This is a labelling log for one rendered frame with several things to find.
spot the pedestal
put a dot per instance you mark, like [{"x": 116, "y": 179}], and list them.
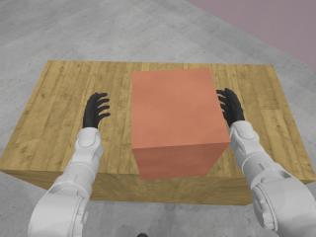
[{"x": 42, "y": 143}]

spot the robot left hand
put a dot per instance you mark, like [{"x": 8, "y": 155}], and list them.
[{"x": 91, "y": 116}]

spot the left robot upper arm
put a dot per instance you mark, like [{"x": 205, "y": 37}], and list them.
[{"x": 60, "y": 215}]

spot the left robot forearm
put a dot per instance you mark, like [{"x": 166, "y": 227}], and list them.
[{"x": 81, "y": 171}]

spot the robot right hand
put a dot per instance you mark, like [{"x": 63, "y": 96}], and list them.
[{"x": 233, "y": 111}]

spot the right robot forearm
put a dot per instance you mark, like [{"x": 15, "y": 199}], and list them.
[{"x": 254, "y": 162}]

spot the carton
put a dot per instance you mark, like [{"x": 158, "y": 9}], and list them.
[{"x": 177, "y": 124}]

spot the right robot upper arm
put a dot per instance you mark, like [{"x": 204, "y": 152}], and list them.
[{"x": 285, "y": 207}]

